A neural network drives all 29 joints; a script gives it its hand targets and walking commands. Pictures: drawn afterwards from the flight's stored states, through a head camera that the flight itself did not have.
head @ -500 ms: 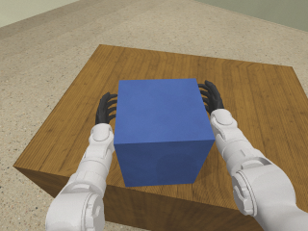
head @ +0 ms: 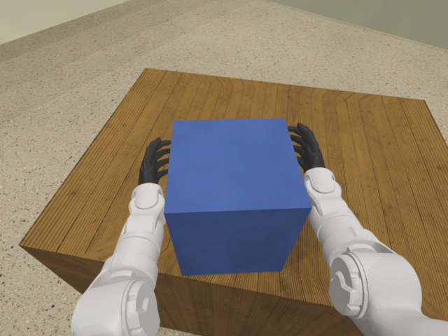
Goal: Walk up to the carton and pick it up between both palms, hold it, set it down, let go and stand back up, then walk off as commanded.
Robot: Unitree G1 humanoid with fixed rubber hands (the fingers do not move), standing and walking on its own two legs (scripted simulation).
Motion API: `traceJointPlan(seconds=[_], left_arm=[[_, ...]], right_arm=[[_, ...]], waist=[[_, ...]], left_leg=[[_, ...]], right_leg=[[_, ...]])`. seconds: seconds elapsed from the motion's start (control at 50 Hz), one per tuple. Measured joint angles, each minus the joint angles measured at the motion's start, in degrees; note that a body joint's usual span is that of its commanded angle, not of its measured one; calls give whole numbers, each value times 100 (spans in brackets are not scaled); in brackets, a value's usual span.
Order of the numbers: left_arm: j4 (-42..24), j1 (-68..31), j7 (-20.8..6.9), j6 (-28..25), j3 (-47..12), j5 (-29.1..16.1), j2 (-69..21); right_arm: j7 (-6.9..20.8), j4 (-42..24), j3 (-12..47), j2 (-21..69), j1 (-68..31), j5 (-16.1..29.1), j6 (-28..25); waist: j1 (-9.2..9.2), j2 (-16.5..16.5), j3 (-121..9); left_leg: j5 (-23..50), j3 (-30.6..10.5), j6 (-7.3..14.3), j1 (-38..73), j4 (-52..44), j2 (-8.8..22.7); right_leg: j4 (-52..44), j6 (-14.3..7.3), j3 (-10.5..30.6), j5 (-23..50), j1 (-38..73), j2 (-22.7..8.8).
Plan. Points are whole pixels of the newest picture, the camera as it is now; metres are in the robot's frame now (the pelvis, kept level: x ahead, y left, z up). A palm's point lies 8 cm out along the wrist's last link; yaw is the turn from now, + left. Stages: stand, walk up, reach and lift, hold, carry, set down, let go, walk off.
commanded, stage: reach and lift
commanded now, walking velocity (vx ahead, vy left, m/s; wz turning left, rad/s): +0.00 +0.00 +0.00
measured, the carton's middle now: (230, 200) +0.38 +0.06 +0.02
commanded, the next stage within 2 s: none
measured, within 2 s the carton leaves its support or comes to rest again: leaves its support in 0.72 s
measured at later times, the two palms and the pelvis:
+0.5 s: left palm (149, 181) +0.36 +0.21 +0.07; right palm (312, 172) +0.42 -0.08 +0.09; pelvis -0.01 +0.01 +0.00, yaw +0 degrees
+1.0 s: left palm (142, 175) +0.35 +0.21 +0.10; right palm (319, 171) +0.40 -0.08 +0.12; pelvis -0.03 +0.01 +0.00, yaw +0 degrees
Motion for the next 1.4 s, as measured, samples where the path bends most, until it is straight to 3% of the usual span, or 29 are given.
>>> traceJointPlan(seconds=[0.54,0.82,1.08,1.4], left_arm=[[-138,119,-39,43,-55,0,-4],[-739,202,-38,867,-440,-335,-3],[-1029,-15,-48,1558,-441,-346,146],[-1920,-16,-158,2407,-742,-492,166]], right_arm=[[-187,-620,0,216,475,0,30],[-181,-1230,-1,275,794,169,596],[-150,-1352,-1,272,269,218,1396],[-276,-2529,-2,407,769,841,2028]], waist=[[-150,0,-30],[-231,0,-105],[-321,0,-249],[-730,0,-214]], left_leg=[[83,0,0,0,-29,-9],[198,0,0,1,-29,-20],[226,1,23,0,-29,-47],[216,1,145,226,-28,-238]], right_leg=[[-198,0,0,181,80,0],[-261,0,0,333,109,-9],[-261,40,1,362,113,-36],[-327,204,1,376,399,-222]])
